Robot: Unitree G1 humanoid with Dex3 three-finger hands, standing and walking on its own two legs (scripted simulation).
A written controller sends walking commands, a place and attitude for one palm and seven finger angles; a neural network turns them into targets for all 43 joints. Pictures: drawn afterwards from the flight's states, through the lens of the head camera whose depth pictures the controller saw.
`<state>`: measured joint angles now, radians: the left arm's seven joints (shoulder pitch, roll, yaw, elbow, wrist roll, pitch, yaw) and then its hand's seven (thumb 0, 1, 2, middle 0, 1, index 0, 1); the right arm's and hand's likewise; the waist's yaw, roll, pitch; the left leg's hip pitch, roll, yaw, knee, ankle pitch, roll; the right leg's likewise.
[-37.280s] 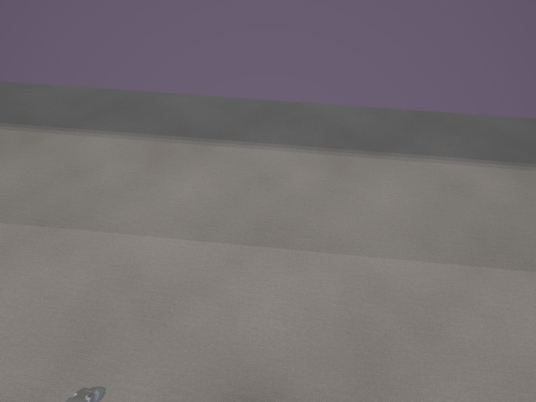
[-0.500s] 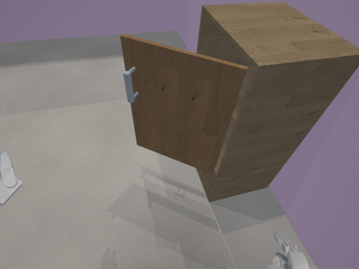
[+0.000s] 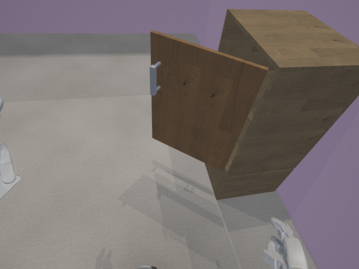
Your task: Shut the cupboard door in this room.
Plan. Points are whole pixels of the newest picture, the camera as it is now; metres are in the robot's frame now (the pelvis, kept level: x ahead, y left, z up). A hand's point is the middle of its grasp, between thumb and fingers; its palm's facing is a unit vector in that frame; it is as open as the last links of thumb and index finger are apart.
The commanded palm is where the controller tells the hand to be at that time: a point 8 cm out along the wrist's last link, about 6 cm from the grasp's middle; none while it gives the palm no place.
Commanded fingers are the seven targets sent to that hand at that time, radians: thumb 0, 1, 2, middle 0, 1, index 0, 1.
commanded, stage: step back with the hand held close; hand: left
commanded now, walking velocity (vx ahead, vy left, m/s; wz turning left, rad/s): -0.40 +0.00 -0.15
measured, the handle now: (155, 78) +0.81 +0.12 -0.04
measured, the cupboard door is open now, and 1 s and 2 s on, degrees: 51 51 51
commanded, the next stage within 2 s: stop stepping back and stand still in 0.16 s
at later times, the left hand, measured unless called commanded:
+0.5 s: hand out of the picture +0.11 +0.27 +0.18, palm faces +0.37 -0.81 -0.46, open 7.4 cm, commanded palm +0.09 +0.29 +0.19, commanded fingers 0.00 0.90 0.90 -0.20 -0.30 -0.20 -0.30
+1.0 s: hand out of the picture +0.08 +0.27 +0.18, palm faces +0.42 -0.82 -0.40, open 7.4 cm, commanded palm +0.03 +0.30 +0.19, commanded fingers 0.00 0.90 0.90 -0.20 -0.30 -0.20 -0.30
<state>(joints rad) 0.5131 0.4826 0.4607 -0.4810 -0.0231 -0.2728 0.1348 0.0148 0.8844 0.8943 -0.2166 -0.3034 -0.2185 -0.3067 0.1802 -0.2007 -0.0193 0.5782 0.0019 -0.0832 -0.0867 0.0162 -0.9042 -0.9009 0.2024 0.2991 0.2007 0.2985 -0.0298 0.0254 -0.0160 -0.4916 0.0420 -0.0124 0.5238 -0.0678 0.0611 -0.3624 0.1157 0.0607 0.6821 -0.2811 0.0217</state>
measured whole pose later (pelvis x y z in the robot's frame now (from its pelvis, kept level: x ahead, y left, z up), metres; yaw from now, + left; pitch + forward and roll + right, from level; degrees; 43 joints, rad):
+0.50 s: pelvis -0.09 +0.02 -0.01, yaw -8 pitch +1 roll -3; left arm 0.67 0.47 0.47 -0.58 -0.05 -0.21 0.15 0.01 0.88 0.89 -0.22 -0.30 -0.22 -0.31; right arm 0.31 -0.23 0.00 0.62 -0.01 -0.07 -0.07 0.02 -0.90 -0.90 0.20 0.30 0.20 0.30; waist 0.03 -0.02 -0.12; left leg -0.45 0.05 0.02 0.66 -0.29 -0.02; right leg -0.23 -0.01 0.03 0.57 -0.38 0.00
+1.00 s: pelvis -0.15 +0.02 +0.01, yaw -8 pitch +0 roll +1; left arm 0.50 0.38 0.40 -0.35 -0.03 -0.18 0.20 0.01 0.89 0.89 -0.21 -0.30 -0.22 -0.31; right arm 0.35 -0.26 -0.02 0.70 0.00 -0.10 -0.10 0.02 -0.90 -0.90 0.20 0.30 0.20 0.30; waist 0.00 -0.01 -0.10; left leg -0.34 0.05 0.07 0.62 -0.33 0.02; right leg -0.24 0.01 -0.06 0.50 -0.26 -0.06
